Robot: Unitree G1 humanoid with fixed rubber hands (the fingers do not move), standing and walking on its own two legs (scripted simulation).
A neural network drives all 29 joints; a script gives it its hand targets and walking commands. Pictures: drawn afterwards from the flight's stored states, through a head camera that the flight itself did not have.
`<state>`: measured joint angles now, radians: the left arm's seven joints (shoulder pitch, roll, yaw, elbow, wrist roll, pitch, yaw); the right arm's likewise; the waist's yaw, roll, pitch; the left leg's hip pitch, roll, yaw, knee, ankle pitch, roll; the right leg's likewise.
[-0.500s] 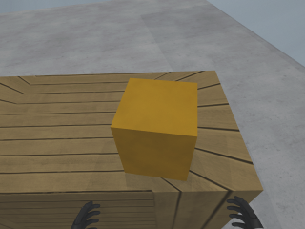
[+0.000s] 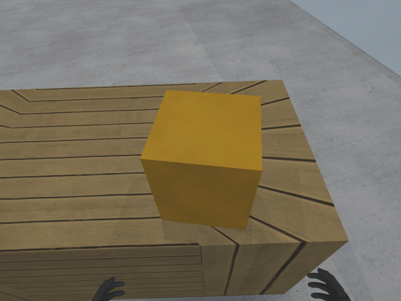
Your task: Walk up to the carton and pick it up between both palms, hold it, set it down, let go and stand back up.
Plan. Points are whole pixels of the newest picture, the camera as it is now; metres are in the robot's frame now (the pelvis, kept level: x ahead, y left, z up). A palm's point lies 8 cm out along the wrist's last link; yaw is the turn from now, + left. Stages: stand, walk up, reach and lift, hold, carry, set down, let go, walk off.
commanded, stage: stand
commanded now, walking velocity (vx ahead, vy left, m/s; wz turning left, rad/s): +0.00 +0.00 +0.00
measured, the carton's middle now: (207, 162) +0.42 +0.01 +0.02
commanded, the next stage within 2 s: none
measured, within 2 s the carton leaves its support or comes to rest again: neither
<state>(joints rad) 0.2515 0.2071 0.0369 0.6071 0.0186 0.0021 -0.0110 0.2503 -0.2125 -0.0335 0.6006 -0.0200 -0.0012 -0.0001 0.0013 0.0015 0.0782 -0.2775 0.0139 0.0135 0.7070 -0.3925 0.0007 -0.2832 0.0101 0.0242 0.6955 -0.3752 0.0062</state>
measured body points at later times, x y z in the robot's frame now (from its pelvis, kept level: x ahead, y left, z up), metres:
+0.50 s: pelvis +0.01 +0.01 +0.00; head +0.02 +0.01 +0.45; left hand +0.15 +0.25 -0.10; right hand +0.15 -0.24 -0.09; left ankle -0.01 +0.12 -0.72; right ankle +0.00 -0.12 -0.72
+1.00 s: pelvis -0.01 +0.01 +0.01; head +0.00 +0.01 +0.46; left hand +0.12 +0.25 -0.10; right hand +0.12 -0.24 -0.10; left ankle -0.01 +0.12 -0.72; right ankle +0.00 -0.12 -0.72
